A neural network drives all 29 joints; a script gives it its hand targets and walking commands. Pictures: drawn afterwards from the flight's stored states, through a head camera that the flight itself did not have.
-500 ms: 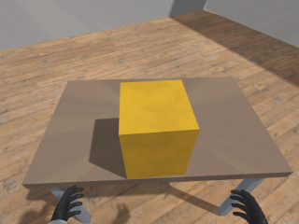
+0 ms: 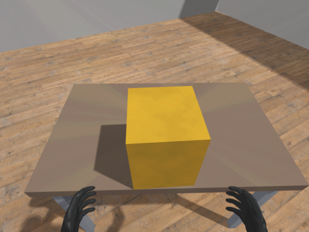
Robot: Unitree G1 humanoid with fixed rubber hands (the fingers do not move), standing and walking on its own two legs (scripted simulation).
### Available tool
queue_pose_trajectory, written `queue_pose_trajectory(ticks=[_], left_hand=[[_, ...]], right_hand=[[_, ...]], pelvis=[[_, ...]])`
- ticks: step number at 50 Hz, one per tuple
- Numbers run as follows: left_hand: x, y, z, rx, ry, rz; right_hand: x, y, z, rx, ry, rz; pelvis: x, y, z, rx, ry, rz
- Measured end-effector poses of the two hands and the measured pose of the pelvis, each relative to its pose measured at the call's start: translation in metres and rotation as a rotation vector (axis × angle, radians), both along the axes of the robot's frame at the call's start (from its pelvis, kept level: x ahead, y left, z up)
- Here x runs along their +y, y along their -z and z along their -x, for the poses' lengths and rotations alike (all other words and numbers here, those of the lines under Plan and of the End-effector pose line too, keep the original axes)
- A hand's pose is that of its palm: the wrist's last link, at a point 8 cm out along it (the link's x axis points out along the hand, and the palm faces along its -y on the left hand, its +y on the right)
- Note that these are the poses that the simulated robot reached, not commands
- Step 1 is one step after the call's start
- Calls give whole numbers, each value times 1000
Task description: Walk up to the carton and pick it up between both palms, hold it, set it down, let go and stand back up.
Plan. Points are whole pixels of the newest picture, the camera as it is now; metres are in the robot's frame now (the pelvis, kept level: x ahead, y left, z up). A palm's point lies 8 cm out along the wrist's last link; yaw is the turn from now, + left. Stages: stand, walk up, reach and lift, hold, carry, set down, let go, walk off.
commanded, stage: reach and lift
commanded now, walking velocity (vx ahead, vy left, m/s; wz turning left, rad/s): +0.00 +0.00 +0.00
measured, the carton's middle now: (162, 138) +0.40 +0.01 +0.00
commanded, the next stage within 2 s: none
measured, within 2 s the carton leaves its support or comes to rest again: neither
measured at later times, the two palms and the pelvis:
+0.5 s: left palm (75, 192) +0.20 +0.21 +0.04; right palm (250, 192) +0.22 -0.20 +0.03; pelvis -0.01 -0.01 +0.00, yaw +0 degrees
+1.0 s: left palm (77, 155) +0.27 +0.22 +0.09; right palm (246, 152) +0.30 -0.20 +0.08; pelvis +0.00 -0.01 +0.00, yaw +0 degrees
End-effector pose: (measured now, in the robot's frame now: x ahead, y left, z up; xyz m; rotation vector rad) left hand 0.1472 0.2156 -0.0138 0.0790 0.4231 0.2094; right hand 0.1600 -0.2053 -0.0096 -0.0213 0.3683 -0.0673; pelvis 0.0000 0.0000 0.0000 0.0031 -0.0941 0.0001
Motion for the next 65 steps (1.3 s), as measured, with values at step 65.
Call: queue_pose_trajectory(ticks=[65], left_hand=[[10,-126,-168,-159,13,57]], right_hand=[[13,-118,-186,-186,-35,-43]], pelvis=[[-12,-2,6,77,-10,-1]])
